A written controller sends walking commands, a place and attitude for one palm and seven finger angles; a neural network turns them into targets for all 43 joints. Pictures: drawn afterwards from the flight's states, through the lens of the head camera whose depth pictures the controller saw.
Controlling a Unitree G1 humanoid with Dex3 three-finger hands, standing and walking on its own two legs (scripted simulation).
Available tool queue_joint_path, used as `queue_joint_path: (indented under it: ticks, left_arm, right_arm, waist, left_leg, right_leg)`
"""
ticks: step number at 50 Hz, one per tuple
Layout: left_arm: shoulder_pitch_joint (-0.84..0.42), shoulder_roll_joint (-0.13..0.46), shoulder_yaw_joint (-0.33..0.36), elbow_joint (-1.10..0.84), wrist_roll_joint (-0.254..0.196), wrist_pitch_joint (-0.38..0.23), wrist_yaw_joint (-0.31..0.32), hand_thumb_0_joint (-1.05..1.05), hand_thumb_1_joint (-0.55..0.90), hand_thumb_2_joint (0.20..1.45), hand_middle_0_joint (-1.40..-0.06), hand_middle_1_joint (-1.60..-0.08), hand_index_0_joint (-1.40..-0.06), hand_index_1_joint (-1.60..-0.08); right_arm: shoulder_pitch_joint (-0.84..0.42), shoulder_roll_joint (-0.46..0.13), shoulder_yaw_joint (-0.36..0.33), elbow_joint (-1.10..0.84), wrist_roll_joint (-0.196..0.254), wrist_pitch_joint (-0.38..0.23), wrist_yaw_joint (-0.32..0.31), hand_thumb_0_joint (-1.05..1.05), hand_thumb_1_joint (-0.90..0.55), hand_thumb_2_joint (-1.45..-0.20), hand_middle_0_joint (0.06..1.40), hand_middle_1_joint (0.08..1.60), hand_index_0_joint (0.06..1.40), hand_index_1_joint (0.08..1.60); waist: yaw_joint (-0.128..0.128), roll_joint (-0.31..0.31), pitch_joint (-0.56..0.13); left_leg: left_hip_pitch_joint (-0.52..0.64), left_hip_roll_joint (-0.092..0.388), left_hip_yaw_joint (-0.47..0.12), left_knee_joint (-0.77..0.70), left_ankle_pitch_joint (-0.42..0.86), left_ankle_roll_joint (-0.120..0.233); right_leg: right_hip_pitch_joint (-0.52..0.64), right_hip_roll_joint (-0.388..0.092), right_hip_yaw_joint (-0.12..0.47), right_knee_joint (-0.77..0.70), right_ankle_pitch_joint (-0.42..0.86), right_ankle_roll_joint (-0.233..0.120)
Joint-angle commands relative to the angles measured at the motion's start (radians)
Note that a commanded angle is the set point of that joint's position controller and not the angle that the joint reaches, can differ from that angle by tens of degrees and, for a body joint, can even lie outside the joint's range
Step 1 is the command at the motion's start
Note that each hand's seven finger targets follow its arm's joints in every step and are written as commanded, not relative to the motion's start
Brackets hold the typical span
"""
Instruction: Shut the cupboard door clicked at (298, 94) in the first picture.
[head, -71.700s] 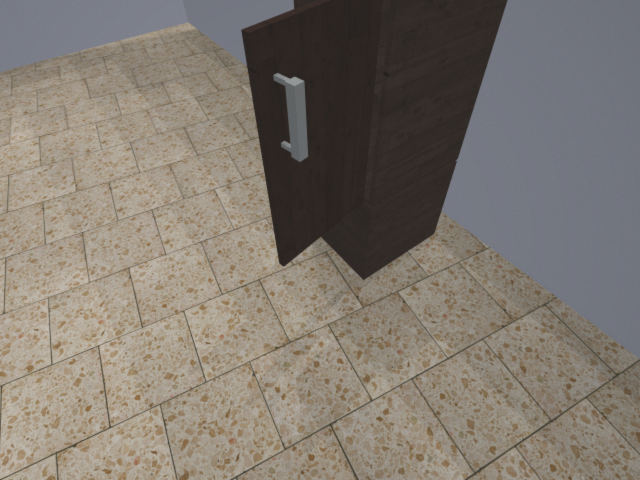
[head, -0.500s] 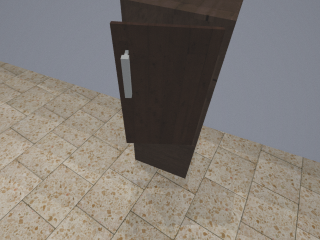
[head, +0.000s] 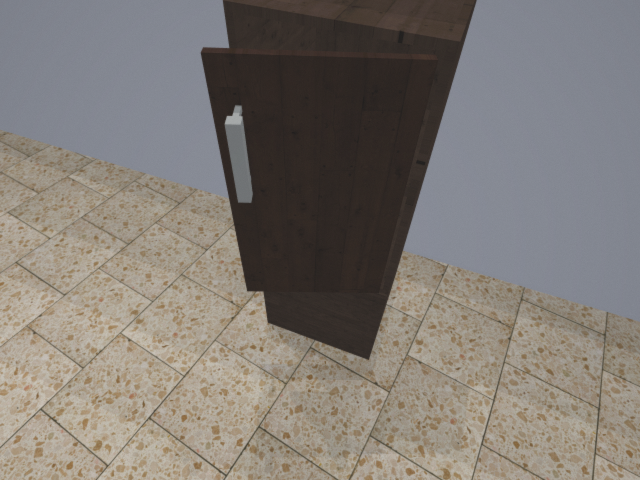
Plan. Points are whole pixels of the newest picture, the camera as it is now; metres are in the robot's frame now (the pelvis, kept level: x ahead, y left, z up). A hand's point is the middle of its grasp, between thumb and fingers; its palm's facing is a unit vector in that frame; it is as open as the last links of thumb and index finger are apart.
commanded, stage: shuffle to correct the standing spot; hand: left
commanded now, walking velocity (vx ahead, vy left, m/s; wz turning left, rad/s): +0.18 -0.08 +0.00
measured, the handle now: (241, 155) +0.58 +0.17 +0.09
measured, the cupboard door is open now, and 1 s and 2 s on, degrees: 21 21 21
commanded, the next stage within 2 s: come to a stop and stand still in 0.40 s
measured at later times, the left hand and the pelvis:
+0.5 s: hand out of the picture -0.01 +0.11 -0.18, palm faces +0.14 -0.98 -0.12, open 7.4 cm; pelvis +0.11 -0.02 -0.02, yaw +2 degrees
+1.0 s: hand (238, 460) +0.19 +0.13 -0.18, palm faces +0.05 -0.97 -0.25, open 7.3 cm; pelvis +0.14 -0.06 -0.02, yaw +0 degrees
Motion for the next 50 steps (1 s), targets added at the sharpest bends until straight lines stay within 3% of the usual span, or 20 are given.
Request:
queue_joint_path:
  ticks: [1,8,12,14,15,17,20,22,25,26,27,28,29,32,36,40,42,46,48,50]
  left_arm:
    - [0.102,0.073,0.018,-0.017,0.007,-0.005,0.000,0.000,0.900,0.900,-0.200,-0.300,-0.200,-0.300]
    - [0.135,0.059,0.032,-0.027,0.015,-0.007,-0.016,0.000,0.900,0.900,-0.200,-0.300,-0.200,-0.300]
    - [0.170,0.070,0.038,-0.016,0.012,-0.022,-0.016,0.000,0.900,0.900,-0.200,-0.300,-0.200,-0.300]
    - [0.223,0.109,0.049,0.000,0.008,-0.030,-0.008,0.000,0.900,0.900,-0.200,-0.300,-0.200,-0.300]
    - [0.253,0.124,0.056,0.011,0.009,-0.030,-0.003,0.000,0.900,0.900,-0.200,-0.300,-0.200,-0.300]
    - [0.310,0.109,0.056,0.029,0.017,-0.040,0.006,0.000,0.900,0.900,-0.200,-0.300,-0.200,-0.300]
    - [0.323,0.108,0.058,0.035,0.024,-0.045,0.016,0.000,0.900,0.900,-0.200,-0.300,-0.200,-0.300]
    - [0.293,0.114,0.054,0.032,0.023,-0.047,0.014,0.000,0.900,0.900,-0.200,-0.300,-0.200,-0.300]
    - [0.182,0.112,0.045,0.016,0.011,-0.046,0.003,0.000,0.900,0.900,-0.200,-0.300,-0.200,-0.300]
    - [0.175,0.107,0.045,0.012,0.003,-0.044,0.001,0.000,0.900,0.900,-0.200,-0.300,-0.200,-0.300]
    - [0.184,0.079,0.041,0.004,-0.007,-0.041,0.002,0.000,0.900,0.900,-0.200,-0.300,-0.200,-0.300]
    - [0.197,0.028,0.025,-0.016,-0.026,-0.043,0.008,0.000,0.900,0.900,-0.200,-0.300,-0.200,-0.300]
    - [0.209,0.060,0.037,-0.018,-0.018,-0.028,0.019,0.000,0.900,0.900,-0.200,-0.300,-0.200,-0.300]
    - [0.166,0.026,0.037,-0.016,0.010,0.015,0.018,0.000,0.900,0.900,-0.200,-0.300,-0.200,-0.300]
    - [0.190,0.020,0.040,-0.026,0.009,0.052,0.010,0.000,0.900,0.900,-0.200,-0.300,-0.200,-0.300]
    - [0.090,0.047,0.060,-0.096,0.019,0.063,0.006,0.000,0.900,0.900,-0.200,-0.300,-0.200,-0.300]
    - [0.042,0.055,0.065,-0.119,0.016,0.062,0.003,0.000,0.900,0.900,-0.200,-0.300,-0.200,-0.300]
    - [0.011,0.069,0.065,-0.147,0.014,0.043,-0.001,0.000,0.900,0.900,-0.200,-0.300,-0.200,-0.300]
    - [0.053,0.103,0.068,-0.132,0.018,0.025,-0.001,0.000,0.900,0.900,-0.200,-0.300,-0.200,-0.300]
    - [-0.004,0.219,0.073,-0.146,0.025,0.008,0.006,0.000,0.900,0.900,-0.200,-0.300,-0.200,-0.300]
  right_arm:
    - [0.078,-0.108,-0.028,-0.022,-0.007,-0.013,0.000,0.000,-0.900,-0.900,0.200,0.300,0.200,0.300]
    - [0.076,-0.121,-0.046,-0.042,-0.008,-0.018,0.002,0.000,-0.900,-0.900,0.200,0.300,0.200,0.300]
    - [0.056,-0.089,-0.040,-0.057,-0.004,-0.032,0.002,0.000,-0.900,-0.900,0.200,0.300,0.200,0.300]
    - [0.030,-0.053,-0.030,-0.073,-0.004,-0.042,0.005,0.000,-0.900,-0.900,0.200,0.300,0.200,0.300]
    - [0.004,-0.046,-0.031,-0.089,-0.009,-0.041,0.008,0.000,-0.900,-0.900,0.200,0.300,0.200,0.300]
    - [-0.066,-0.055,-0.038,-0.118,-0.011,-0.044,0.012,0.000,-0.900,-0.900,0.200,0.300,0.200,0.300]
    - [-0.122,-0.041,-0.041,-0.131,-0.003,-0.046,0.019,0.000,-0.900,-0.900,0.200,0.300,0.200,0.300]
    - [-0.139,-0.033,-0.039,-0.143,-0.001,-0.045,0.023,0.000,-0.900,-0.900,0.200,0.300,0.200,0.300]
    - [0.033,-0.026,-0.040,-0.080,-0.003,-0.046,0.011,0.000,-0.900,-0.900,0.200,0.300,0.200,0.300]
    - [0.129,-0.058,-0.044,-0.049,-0.006,-0.046,0.001,0.000,-0.900,-0.900,0.200,0.300,0.200,0.300]
    - [0.213,-0.127,-0.058,-0.029,-0.017,-0.048,-0.015,0.000,-0.900,-0.900,0.200,0.300,0.200,0.300]
    - [0.259,-0.189,-0.061,-0.030,-0.015,-0.051,-0.022,0.000,-0.900,-0.900,0.200,0.300,0.200,0.300]
    - [0.171,-0.188,-0.049,-0.055,0.001,-0.033,-0.023,0.000,-0.900,-0.900,0.200,0.300,0.200,0.300]
    - [-0.041,-0.118,-0.026,-0.107,0.002,-0.035,-0.027,0.000,-0.900,-0.900,0.200,0.300,0.200,0.300]
    - [-0.091,-0.145,-0.044,-0.129,0.003,-0.021,-0.024,0.000,-0.900,-0.900,0.200,0.300,0.200,0.300]
    - [-0.085,-0.156,-0.074,-0.159,-0.006,-0.002,-0.017,0.000,-0.900,-0.900,0.200,0.300,0.200,0.300]
    - [-0.094,-0.165,-0.085,-0.169,-0.013,0.005,-0.013,0.000,-0.900,-0.900,0.200,0.300,0.200,0.300]
    - [-0.089,-0.173,-0.096,-0.176,-0.018,0.013,-0.006,0.000,-0.900,-0.900,0.200,0.300,0.200,0.300]
    - [-0.082,-0.160,-0.097,-0.177,-0.008,0.017,0.001,0.000,-0.900,-0.900,0.200,0.300,0.200,0.300]
    - [-0.046,-0.045,-0.073,-0.195,0.004,0.028,0.011,0.000,-0.900,-0.900,0.200,0.300,0.200,0.300]
  waist:
    - [-0.001,0.007,0.078]
    - [0.013,0.063,0.135]
    - [0.024,-0.041,0.119]
    - [0.038,-0.172,0.084]
    - [0.045,-0.224,0.100]
    - [0.069,-0.153,0.115]
    - [0.071,-0.047,0.111]
    - [0.046,-0.051,0.100]
    - [-0.070,-0.103,0.052]
    - [-0.106,-0.082,0.003]
    - [-0.133,0.026,-0.065]
    - [-0.111,0.228,-0.141]
    - [-0.057,0.124,-0.124]
    - [0.022,0.127,0.156]
    - [0.047,0.087,0.024]
    - [0.018,0.108,-0.027]
    - [0.008,0.171,-0.047]
    - [0.007,0.197,-0.065]
    - [0.030,0.098,-0.088]
    - [-0.007,-0.278,-0.035]
  left_leg:
    - [-0.001,0.150,-0.176,-0.112,-0.267,0.005]
    - [-0.084,0.210,-0.259,-0.166,-0.433,0.058]
    - [-0.104,0.137,-0.144,0.000,-0.223,0.035]
    - [-0.210,0.054,-0.016,0.198,-0.122,0.005]
    - [-0.301,0.034,0.028,0.292,-0.200,-0.008]
    - [-0.444,0.051,0.019,0.491,-0.343,-0.007]
    - [-0.496,0.062,0.033,0.513,-0.363,-0.003]
    - [-0.413,0.054,0.048,0.426,-0.313,0.003]
    - [-0.001,-0.011,0.120,0.195,-0.062,0.013]
    - [0.179,0.017,0.076,0.132,0.059,0.028]
    - [0.359,0.213,-0.145,0.135,0.368,0.101]
    - [0.393,0.492,-0.442,0.045,0.831,0.258]
    - [0.218,0.517,-0.430,-0.004,0.826,0.296]
    - [-0.172,0.408,-0.255,-0.119,0.533,0.200]
    - [-0.071,0.330,-0.128,-0.089,0.487,0.150]
    - [-0.022,0.322,-0.115,-0.068,0.433,0.148]
    - [0.017,0.312,-0.101,-0.047,0.432,0.142]
    - [0.040,0.301,-0.124,0.011,0.377,0.116]
    - [-0.011,0.236,-0.091,0.106,0.185,0.043]
    - [-0.154,0.058,0.018,0.250,-0.274,-0.055]
  right_leg:
    - [-0.107,-0.086,0.084,-0.056,-0.128,-0.037]
    - [-0.133,-0.055,0.041,0.042,-0.153,-0.045]
    - [-0.062,-0.108,0.133,-0.044,-0.095,-0.071]
    - [0.087,-0.201,0.244,-0.112,0.057,-0.110]
    - [0.149,-0.256,0.298,-0.124,0.216,-0.141]
    - [0.254,-0.308,0.316,-0.093,0.620,-0.201]
    - [0.335,-0.291,0.232,-0.044,0.828,-0.214]
    - [0.275,-0.255,0.180,-0.033,0.840,-0.195]
    - [0.032,-0.152,0.052,0.092,0.853,-0.122]
    - [-0.058,-0.129,0.046,0.222,0.794,-0.091]
    - [-0.218,-0.060,0.014,0.429,0.545,-0.037]
    - [-0.308,0.002,-0.020,0.712,-0.220,0.007]
    - [-0.224,-0.031,0.072,0.767,-0.313,-0.010]
    - [-0.166,-0.096,0.061,0.634,-0.256,0.023]
    - [-0.146,-0.086,-0.009,0.505,-0.144,0.053]
    - [-0.211,-0.065,-0.017,0.535,-0.123,0.058]
    - [-0.225,-0.062,-0.027,0.495,-0.134,0.059]
    - [-0.145,-0.063,-0.047,0.245,-0.108,0.049]
    - [-0.024,-0.075,-0.037,0.012,0.090,0.054]
    - [-0.037,-0.316,0.207,-0.088,0.420,-0.025]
